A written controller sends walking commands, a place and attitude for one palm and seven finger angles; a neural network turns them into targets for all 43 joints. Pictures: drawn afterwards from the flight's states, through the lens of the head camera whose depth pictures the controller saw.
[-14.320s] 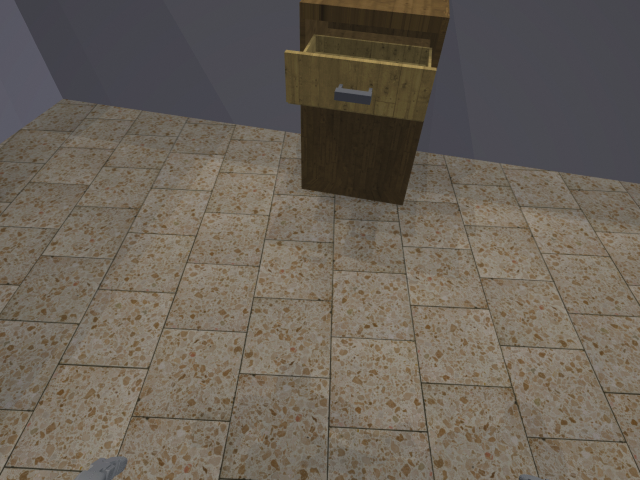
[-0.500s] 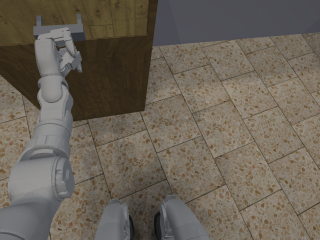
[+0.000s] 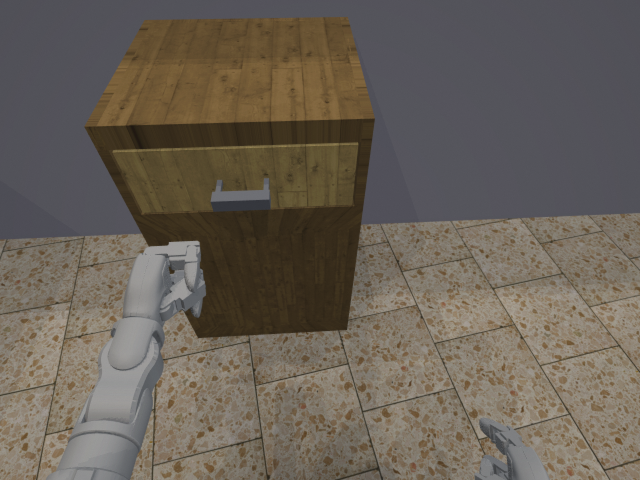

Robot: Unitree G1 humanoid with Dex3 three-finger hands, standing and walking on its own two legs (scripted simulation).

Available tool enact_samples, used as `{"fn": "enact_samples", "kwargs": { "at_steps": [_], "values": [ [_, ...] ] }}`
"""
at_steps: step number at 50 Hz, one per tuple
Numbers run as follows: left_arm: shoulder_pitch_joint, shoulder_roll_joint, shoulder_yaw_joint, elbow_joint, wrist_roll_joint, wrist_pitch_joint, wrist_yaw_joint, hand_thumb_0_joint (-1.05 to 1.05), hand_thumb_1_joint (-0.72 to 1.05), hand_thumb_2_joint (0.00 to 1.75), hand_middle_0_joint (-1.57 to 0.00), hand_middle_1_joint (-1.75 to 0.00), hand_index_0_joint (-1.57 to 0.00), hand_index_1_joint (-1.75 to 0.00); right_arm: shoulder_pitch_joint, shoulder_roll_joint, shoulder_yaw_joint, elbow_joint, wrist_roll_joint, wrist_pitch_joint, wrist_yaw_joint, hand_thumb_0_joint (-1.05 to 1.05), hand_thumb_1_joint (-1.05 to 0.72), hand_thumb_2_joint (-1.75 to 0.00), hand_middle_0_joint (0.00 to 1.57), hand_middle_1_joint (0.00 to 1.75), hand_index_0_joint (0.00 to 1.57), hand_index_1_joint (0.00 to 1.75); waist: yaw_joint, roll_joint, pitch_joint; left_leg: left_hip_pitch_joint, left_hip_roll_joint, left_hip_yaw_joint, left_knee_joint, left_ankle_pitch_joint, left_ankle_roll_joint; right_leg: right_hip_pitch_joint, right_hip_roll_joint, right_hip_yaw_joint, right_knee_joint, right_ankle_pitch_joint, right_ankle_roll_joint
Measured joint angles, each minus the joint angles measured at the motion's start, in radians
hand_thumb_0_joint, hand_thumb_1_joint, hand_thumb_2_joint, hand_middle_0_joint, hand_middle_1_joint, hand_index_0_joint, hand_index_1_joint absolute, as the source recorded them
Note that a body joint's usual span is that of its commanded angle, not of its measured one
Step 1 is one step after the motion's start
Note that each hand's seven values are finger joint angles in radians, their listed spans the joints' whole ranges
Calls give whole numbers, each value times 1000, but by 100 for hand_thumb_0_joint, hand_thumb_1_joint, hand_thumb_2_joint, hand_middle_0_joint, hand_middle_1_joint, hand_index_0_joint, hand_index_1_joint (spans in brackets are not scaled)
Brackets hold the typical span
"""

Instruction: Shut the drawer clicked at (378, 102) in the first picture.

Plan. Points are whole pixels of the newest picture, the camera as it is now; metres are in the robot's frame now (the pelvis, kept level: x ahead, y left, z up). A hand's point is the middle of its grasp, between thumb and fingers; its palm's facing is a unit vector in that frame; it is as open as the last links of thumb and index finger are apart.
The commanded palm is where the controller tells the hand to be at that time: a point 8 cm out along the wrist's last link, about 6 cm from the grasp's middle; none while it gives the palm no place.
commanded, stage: draw the hand back to the body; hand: left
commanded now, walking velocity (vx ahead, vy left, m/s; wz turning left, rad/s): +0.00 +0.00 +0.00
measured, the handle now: (242, 192) +0.63 +0.17 -0.05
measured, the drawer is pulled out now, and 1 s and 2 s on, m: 0.00 0.00 0.00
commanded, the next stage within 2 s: step back with the hand held close in 0.78 s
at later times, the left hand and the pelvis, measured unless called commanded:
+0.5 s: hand (40, 356) +0.20 +0.24 +0.17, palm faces +0.32 -0.89 -0.33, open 3.3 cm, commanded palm +0.15 +0.28 +0.19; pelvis +0.00 +0.01 +0.04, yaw +1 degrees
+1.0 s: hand out of the picture +0.18 +0.24 +0.21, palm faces +0.40 -0.81 -0.42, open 3.3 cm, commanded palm +0.12 +0.28 +0.21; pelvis +0.00 -0.01 +0.04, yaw +1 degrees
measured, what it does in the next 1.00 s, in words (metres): stands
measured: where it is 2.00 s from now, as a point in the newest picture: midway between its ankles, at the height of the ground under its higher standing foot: outside the picture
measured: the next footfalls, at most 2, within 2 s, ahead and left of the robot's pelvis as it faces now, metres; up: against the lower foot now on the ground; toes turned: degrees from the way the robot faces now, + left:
none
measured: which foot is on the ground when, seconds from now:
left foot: down 0.00-1.00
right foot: down 0.00-1.00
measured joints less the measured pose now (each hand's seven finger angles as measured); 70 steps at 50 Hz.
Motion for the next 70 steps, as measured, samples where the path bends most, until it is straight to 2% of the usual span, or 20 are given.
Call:
{"fn": "enact_samples", "kwargs": {
  "at_steps": [5,10,19,25,34,40,46,52,58,64,70],
  "values": [
    [97,38,-10,-119,27,93,63,2,89,90,-140,-160,-140,-160,-27,18,29,-8,7,7,-47,1,-91,-90,20,30,20,29,20,1,45,143,-8,-1,-122,59,-1,142,-6,5,-118,56,3],
    [182,57,6,-267,28,134,93,2,89,90,-140,-160,-140,-160,-48,19,48,9,2,-31,-63,1,-91,-90,20,30,20,30,45,12,81,260,-16,-8,-225,107,1,263,-11,3,-226,106,6],
    [407,53,36,-520,27,157,88,2,89,90,-140,-160,-140,-160,-66,23,58,43,-24,-83,-57,1,-91,-90,20,30,21,30,74,21,114,411,-27,-10,-358,162,6,414,-19,8,-358,160,12],
    [536,83,114,-687,29,155,97,2,89,90,-140,-160,-140,-160,-57,22,49,64,-38,-122,-49,1,-91,-90,20,30,21,30,90,23,125,457,-27,-16,-393,175,3,464,-19,4,-400,175,10],
    [673,110,226,-843,24,111,101,1,89,90,-140,-160,-140,-160,-42,16,31,87,-44,-158,-42,2,-91,-90,20,30,21,30,109,41,122,472,-24,-22,-396,175,0,487,-14,-1,-416,179,7],
    [648,66,193,-786,31,121,106,1,89,90,-141,-160,-141,-160,-43,14,25,100,-46,-165,-53,2,-91,-90,20,30,21,30,110,38,143,464,-23,-30,-391,180,-4,479,-13,-10,-408,179,3],
    [656,80,178,-807,35,129,115,2,89,90,-141,-160,-140,-160,-23,17,28,113,-50,-191,-63,2,-91,-90,20,30,21,30,103,28,131,470,-14,-25,-389,172,-11,485,-5,-4,-410,176,-4],
    [665,112,272,-806,43,34,114,2,89,90,-141,-160,-141,-160,-49,12,6,91,-58,-147,-46,2,-90,-90,20,30,21,30,56,36,116,405,-2,-26,-372,172,-12,435,8,-5,-430,197,-3],
    [719,101,246,-796,44,14,107,1,89,90,-140,-160,-140,-160,-67,-4,-32,74,-49,-101,-46,2,-91,-90,20,30,21,30,28,30,139,357,-17,-10,-409,209,0,363,-10,8,-420,213,11],
    [782,147,253,-864,43,17,112,2,89,90,-140,-160,-140,-160,-49,4,-42,58,-41,-76,-58,2,-91,-90,20,30,20,30,30,-3,147,318,-27,-6,-400,221,8,314,-21,10,-388,212,20],
    [773,173,288,-905,46,5,127,2,88,90,-140,-160,-140,-160,-54,15,-39,45,-44,-84,-64,2,-91,-90,20,30,20,30,38,-11,137,296,-37,0,-379,229,19,284,-32,13,-348,212,29]
  ]
}}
